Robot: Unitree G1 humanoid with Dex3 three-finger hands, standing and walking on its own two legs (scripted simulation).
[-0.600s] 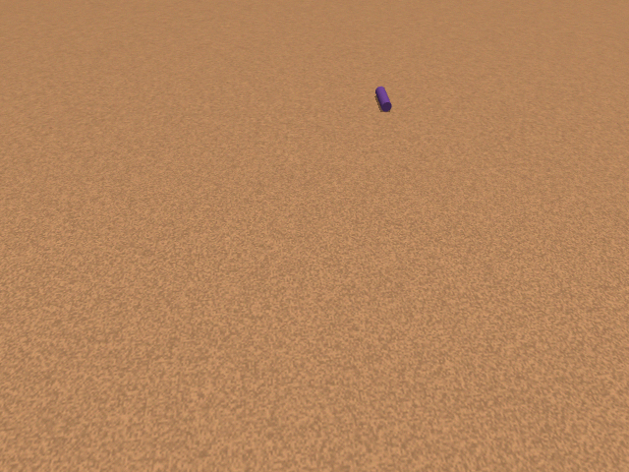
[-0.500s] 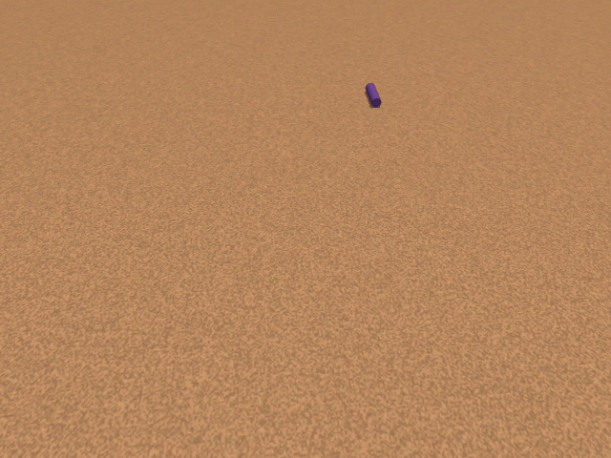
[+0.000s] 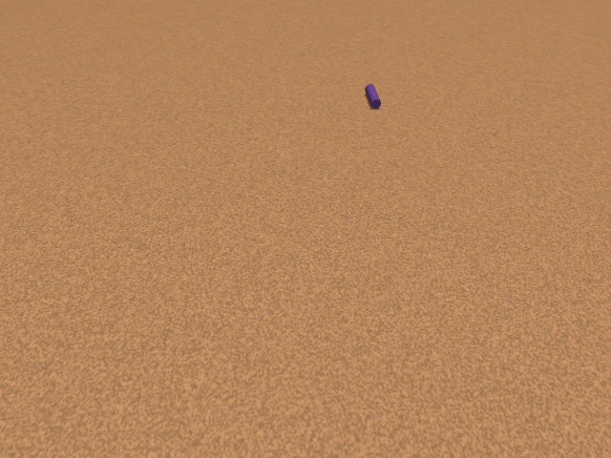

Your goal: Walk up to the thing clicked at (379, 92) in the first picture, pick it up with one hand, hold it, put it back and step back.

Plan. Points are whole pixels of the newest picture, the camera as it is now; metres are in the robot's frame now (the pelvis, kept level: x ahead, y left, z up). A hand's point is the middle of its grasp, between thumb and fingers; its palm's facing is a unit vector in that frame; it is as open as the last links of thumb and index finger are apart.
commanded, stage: stand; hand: left
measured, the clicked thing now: (372, 94) +2.31 -0.47 -0.75
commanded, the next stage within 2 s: walk up in 0.52 s
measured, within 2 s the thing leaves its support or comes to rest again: neither
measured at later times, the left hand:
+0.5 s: hand out of the picture +0.08 +0.25 -0.16, palm faces -0.02 -0.94 -0.34, open 7.4 cm
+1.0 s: hand (188, 370) +0.29 +0.19 -0.13, palm faces -0.28 -0.82 -0.50, open 7.4 cm
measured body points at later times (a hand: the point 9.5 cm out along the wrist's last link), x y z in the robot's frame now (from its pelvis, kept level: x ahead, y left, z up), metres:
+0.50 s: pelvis +0.00 +0.00 +0.00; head +0.01 +0.00 +0.45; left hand +0.08 +0.30 -0.13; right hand +0.08 -0.30 -0.13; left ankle +0.00 +0.13 -0.75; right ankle -0.01 -0.11 -0.75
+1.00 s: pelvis +0.13 -0.08 -0.03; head +0.10 -0.12 +0.41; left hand +0.30 +0.23 -0.10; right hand +0.15 -0.45 -0.15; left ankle +0.15 +0.05 -0.69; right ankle +0.09 -0.21 -0.75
